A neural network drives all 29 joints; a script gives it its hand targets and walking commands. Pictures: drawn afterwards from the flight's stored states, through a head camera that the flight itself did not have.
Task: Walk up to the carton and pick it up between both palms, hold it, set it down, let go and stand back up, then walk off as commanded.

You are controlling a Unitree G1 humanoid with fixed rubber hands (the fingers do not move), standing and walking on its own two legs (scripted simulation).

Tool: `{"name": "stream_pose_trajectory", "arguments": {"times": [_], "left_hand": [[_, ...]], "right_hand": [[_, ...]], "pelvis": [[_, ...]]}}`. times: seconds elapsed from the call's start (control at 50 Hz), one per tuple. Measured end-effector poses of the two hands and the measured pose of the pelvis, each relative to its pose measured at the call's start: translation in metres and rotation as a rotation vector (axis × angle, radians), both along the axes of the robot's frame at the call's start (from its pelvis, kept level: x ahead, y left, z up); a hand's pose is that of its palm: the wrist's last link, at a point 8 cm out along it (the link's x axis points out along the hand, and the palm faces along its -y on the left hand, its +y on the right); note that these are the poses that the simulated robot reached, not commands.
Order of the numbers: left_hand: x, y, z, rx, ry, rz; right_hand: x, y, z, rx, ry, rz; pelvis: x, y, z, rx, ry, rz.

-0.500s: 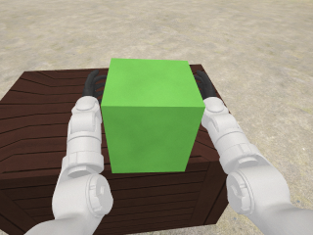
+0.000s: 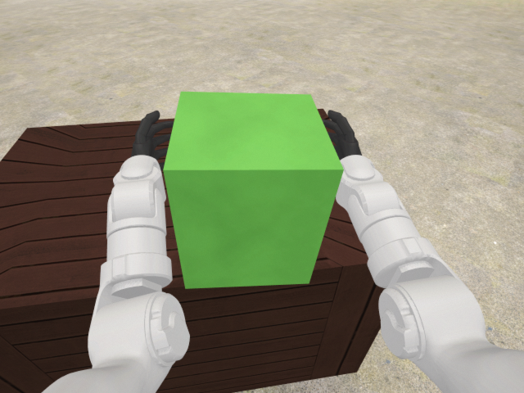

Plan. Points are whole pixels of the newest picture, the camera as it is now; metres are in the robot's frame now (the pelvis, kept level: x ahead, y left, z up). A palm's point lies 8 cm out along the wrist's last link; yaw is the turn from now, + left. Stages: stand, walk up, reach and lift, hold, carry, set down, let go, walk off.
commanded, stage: reach and lift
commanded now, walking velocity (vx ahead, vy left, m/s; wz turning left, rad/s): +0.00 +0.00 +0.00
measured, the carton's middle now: (247, 191) +0.40 +0.02 +0.13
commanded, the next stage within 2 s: hold in 0.72 s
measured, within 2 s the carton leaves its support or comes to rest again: neither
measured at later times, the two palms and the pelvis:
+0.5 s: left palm (148, 151) +0.40 +0.16 +0.22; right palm (354, 149) +0.39 -0.14 +0.21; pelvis +0.00 +0.00 +0.00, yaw +0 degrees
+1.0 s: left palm (142, 142) +0.39 +0.16 +0.24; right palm (357, 141) +0.38 -0.14 +0.23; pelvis +0.00 +0.00 +0.00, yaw +0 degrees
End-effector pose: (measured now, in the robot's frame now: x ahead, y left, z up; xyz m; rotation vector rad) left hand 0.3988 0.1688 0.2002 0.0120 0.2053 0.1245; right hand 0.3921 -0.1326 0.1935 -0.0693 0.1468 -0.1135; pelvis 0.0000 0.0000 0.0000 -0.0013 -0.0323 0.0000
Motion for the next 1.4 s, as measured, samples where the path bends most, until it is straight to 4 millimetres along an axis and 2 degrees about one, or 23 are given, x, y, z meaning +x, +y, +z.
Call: {"name": "stream_pose_trajectory", "arguments": {"times": [0.32,0.66,1.04,1.4], "left_hand": [[0.005,-0.005,0.015,-0.006,-0.023,-0.012],[-0.001,-0.006,0.022,-0.006,-0.021,-0.012],[-0.012,-0.005,0.043,-0.002,-0.045,0.0],[-0.016,-0.008,0.047,0.011,-0.031,0.002]], "right_hand": [[0.002,-0.005,0.015,0.019,-0.025,-0.014],[-0.004,-0.007,0.021,0.037,-0.024,-0.015],[-0.01,-0.006,0.039,0.06,-0.048,-0.003],[-0.014,-0.009,0.039,0.077,-0.034,-0.001]], "pelvis": [[0.005,0.0,0.0,0.0,0.001,0.0],[0.003,0.0,0.0,0.0,-0.009,0.0],[0.002,0.0,0.0,0.0,-0.017,0.001],[0.001,0.0,0.0,0.0,-0.018,0.001]]}}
